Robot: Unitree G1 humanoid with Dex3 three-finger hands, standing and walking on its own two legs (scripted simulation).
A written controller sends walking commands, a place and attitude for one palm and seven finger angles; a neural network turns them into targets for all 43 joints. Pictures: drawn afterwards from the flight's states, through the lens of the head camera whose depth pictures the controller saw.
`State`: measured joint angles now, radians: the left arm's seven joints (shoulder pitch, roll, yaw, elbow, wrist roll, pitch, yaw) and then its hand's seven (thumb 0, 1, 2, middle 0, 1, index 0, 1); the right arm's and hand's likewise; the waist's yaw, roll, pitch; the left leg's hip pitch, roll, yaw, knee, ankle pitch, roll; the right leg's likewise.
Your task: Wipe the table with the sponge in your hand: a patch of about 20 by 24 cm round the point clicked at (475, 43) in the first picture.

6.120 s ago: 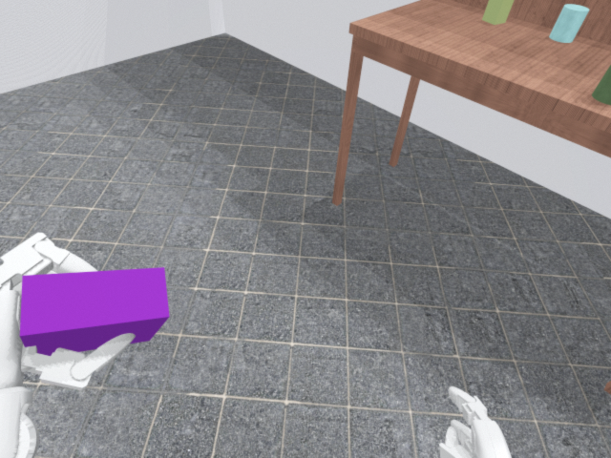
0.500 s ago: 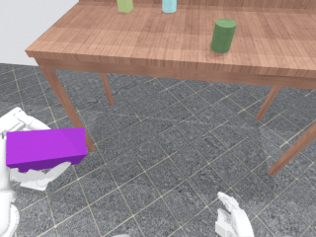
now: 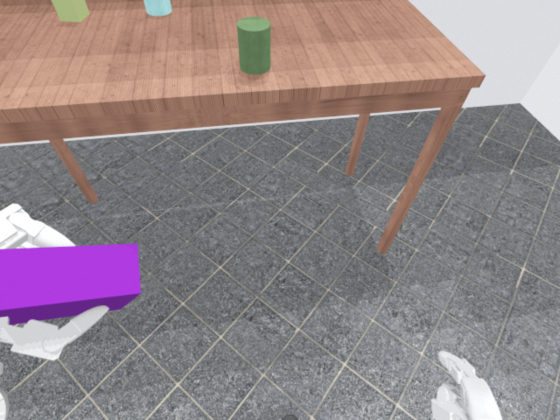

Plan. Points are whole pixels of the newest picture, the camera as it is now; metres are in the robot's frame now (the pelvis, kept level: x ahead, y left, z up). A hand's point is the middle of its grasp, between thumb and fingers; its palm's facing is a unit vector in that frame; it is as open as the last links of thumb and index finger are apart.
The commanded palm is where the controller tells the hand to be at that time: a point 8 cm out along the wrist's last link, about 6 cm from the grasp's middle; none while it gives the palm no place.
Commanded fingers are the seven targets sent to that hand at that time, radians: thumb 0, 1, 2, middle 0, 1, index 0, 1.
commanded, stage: turn to face it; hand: left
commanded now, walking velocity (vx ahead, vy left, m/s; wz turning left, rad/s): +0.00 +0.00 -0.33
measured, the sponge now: (88, 283) +0.22 +0.21 +0.15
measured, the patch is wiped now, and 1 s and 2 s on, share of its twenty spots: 0.00 0.00 0.00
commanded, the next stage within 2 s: take the last steps up to it in 0.22 s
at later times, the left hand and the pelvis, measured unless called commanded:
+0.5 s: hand (152, 297) +0.21 +0.14 +0.17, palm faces +0.13 -0.84 -0.52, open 9.4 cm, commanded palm +0.15 +0.21 +0.18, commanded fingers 0.00 0.10 1.30 -1.20 -1.60 -1.20 -1.60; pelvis -0.05 -0.04 +0.00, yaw -9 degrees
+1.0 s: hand (132, 275) +0.23 +0.17 +0.17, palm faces +0.26 -0.86 -0.44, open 9.4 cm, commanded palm +0.17 +0.23 +0.18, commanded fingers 0.00 0.10 1.30 -1.20 -1.60 -1.20 -1.60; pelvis -0.02 -0.03 +0.00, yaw -6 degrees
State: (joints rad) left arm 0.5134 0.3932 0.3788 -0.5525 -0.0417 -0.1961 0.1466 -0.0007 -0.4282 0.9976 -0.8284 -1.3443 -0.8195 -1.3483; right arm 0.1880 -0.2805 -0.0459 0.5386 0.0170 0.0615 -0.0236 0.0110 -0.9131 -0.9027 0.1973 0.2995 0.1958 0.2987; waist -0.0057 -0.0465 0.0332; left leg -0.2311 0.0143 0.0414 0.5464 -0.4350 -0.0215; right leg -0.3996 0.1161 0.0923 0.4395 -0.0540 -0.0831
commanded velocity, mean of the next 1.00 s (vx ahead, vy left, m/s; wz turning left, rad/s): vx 0.21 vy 0.11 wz -0.03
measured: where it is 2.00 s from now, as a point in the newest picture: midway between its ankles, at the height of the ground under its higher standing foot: outside the picture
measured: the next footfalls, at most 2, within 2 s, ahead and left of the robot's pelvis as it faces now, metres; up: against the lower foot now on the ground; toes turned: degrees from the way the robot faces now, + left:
left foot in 0.02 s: +0.01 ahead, +0.14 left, +0.00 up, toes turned +2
right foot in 0.28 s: +0.02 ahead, -0.15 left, +0.00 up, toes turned -11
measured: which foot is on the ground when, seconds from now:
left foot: up 0.00-0.00, down 0.02-0.28, up 0.30-0.56, down 0.58-0.86, up 0.88-1.00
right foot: down 0.00-0.04, up 0.06-0.26, down 0.28-0.60, up 0.62-0.84, down 0.86-1.00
